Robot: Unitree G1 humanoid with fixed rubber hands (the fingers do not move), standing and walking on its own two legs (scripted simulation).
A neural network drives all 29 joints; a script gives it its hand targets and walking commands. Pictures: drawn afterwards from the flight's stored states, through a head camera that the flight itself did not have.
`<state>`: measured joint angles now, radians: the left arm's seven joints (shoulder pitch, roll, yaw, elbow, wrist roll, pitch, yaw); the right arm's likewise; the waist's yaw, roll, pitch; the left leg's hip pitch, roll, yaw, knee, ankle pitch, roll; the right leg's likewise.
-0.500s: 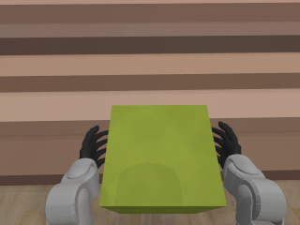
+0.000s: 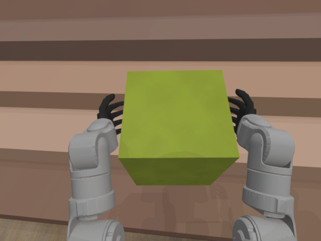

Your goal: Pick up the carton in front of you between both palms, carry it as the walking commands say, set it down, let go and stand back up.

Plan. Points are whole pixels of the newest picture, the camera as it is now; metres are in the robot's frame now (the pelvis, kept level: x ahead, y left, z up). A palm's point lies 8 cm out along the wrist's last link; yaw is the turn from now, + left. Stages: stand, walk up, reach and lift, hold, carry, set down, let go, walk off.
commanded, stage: carry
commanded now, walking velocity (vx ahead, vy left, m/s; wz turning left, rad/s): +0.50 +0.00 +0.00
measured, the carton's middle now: (173, 135) +0.38 +0.01 +0.05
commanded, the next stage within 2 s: none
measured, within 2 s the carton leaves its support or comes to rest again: neither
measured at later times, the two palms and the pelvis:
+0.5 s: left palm (136, 11) +0.71 +0.13 +0.22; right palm (242, 13) +0.67 -0.17 +0.21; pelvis +0.35 +0.04 +0.11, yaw -2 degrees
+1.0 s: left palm out of the picture +1.00 +0.18 +0.41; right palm out of the picture +1.05 -0.12 +0.42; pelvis +0.66 -0.02 +0.28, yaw -1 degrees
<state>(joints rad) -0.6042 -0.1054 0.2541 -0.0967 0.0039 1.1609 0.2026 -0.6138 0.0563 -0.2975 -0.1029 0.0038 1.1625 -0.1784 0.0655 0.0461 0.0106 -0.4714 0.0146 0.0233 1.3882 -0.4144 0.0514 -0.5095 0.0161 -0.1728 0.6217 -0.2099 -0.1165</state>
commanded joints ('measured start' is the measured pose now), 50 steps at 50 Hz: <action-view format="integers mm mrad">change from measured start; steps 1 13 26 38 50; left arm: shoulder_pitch -683 -528 -470 -659 -997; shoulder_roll -775 -646 -618 -598 -993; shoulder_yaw -629 -683 -494 -534 -736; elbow -179 -300 -199 -75 -126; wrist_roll -278 -316 -42 -124 -435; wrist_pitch -57 -71 -62 85 14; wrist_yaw -56 -72 -55 12 -103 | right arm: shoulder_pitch -604 -457 -683 -591 -699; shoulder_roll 771 665 913 620 676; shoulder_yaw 580 644 854 498 384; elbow -112 -208 -216 4 -47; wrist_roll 160 138 390 227 19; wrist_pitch -32 -64 -67 83 42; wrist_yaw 10 -7 105 62 51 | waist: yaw -10 -5 -151 -58 10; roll -127 -90 -87 140 -18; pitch -531 -319 -482 -252 -490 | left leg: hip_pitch -408 -730 544 193 -445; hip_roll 31 77 191 107 -3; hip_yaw -36 139 -447 116 -189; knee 233 219 -937 -1303 449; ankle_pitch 74 -146 326 797 146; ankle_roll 24 67 202 174 77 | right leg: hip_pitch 706 652 -417 -308 544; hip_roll -324 -227 2 -63 -267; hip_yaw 496 230 252 -84 616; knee -203 -423 1217 777 -161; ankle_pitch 316 450 -65 -119 -117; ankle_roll -145 -89 -19 -29 -152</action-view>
